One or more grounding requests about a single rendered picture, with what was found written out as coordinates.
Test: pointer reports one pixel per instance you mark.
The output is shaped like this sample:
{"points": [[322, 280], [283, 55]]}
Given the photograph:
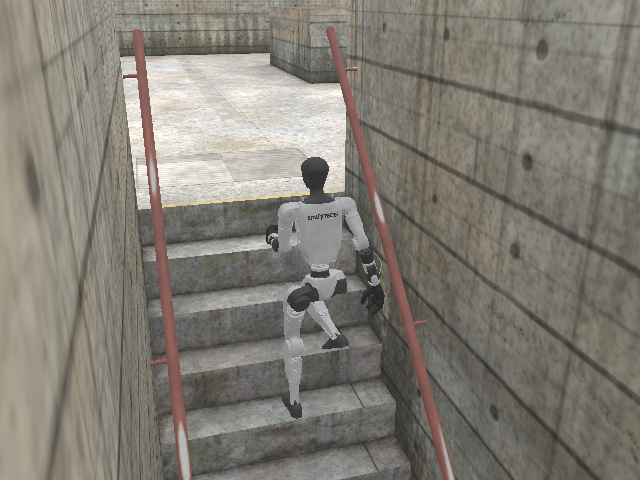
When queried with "right robot hand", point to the right robot hand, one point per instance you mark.
{"points": [[377, 297]]}

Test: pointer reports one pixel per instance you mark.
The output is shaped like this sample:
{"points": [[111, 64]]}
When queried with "left robot upper arm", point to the left robot upper arm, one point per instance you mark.
{"points": [[287, 213]]}

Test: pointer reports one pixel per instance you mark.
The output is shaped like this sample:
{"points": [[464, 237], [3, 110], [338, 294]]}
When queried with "robot right forearm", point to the robot right forearm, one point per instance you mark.
{"points": [[369, 265]]}

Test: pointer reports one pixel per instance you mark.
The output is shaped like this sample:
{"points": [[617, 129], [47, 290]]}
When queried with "robot left forearm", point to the robot left forearm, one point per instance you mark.
{"points": [[273, 241]]}

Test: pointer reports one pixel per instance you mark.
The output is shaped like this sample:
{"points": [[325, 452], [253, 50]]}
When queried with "left robot shin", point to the left robot shin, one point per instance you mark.
{"points": [[293, 369]]}

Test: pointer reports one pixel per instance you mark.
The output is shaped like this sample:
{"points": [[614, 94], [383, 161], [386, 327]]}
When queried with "right robot upper arm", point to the right robot upper arm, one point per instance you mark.
{"points": [[349, 209]]}

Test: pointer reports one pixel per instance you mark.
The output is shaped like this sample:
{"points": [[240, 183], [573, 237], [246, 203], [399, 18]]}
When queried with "robot shin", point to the robot shin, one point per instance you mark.
{"points": [[293, 369], [319, 313]]}

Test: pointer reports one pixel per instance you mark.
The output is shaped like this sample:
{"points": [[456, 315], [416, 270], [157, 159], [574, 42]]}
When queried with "right robot shin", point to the right robot shin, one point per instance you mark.
{"points": [[319, 313]]}

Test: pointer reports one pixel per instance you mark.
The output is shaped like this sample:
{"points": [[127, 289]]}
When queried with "left robot hand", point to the left robot hand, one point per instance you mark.
{"points": [[271, 229]]}

